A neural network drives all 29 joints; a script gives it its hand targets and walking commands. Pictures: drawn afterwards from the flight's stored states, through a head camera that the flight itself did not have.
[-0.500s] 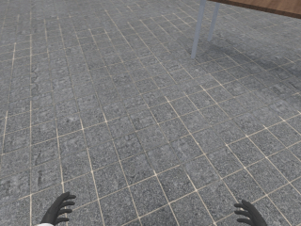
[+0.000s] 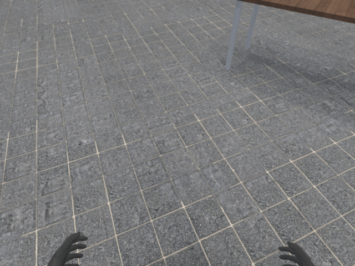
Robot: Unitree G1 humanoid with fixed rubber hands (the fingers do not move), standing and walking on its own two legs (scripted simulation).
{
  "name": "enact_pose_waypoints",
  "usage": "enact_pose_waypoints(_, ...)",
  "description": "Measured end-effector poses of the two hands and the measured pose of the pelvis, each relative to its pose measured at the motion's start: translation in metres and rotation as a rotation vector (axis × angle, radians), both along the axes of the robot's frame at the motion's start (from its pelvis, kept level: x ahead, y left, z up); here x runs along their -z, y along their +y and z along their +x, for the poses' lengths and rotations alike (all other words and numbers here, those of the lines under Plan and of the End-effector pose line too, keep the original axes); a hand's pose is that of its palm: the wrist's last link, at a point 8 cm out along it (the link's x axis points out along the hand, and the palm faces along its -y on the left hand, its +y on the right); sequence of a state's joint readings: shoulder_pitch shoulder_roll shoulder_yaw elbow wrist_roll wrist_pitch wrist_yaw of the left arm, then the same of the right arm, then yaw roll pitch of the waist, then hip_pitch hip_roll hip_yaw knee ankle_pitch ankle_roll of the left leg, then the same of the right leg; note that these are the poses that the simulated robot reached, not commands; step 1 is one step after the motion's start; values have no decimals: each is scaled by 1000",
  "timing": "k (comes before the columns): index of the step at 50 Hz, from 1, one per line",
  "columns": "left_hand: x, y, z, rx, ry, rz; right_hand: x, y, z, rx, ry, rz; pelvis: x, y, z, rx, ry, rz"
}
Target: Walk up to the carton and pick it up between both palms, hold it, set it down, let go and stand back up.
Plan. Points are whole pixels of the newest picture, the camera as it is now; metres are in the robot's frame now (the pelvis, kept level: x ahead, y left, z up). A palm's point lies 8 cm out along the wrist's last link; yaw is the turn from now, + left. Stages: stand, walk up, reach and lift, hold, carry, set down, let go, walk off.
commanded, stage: stand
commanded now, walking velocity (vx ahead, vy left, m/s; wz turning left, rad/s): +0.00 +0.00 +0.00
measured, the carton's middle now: out of the picture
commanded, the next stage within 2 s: none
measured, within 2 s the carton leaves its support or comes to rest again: neither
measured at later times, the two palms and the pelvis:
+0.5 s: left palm out of the picture +0.13 +0.28 -0.07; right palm out of the picture +0.12 -0.27 -0.09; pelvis +0.00 +0.00 +0.00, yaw +0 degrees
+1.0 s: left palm out of the picture +0.12 +0.28 -0.07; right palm out of the picture +0.12 -0.28 -0.10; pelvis +0.00 +0.00 +0.00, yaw +0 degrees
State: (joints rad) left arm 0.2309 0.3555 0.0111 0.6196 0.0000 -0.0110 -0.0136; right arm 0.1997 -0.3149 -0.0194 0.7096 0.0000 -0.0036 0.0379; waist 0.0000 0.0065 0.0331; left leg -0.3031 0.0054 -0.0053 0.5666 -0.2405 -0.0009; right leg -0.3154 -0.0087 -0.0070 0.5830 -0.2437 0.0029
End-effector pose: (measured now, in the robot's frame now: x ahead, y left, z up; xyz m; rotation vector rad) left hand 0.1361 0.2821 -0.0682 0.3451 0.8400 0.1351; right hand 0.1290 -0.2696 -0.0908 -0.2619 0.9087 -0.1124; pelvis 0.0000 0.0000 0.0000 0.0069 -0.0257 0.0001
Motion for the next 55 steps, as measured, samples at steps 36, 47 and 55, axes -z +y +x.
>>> enact_pose_waypoints(36, 2, 1, -15, -18, 27, 4, 2, -5, -8, 11, 14, 2, -2, -2, -2, -1, 4, 3)
enact_pose_waypoints(47, 2, 2, -17, -19, 31, 5, 4, -6, -13, 19, 34, -2, -2, -2, -3, -1, 5, 3)
enact_pose_waypoints(55, 2, 2, -19, -21, 36, 6, 4, -6, -15, 20, 37, -1, -3, -2, -3, -1, 7, 3)
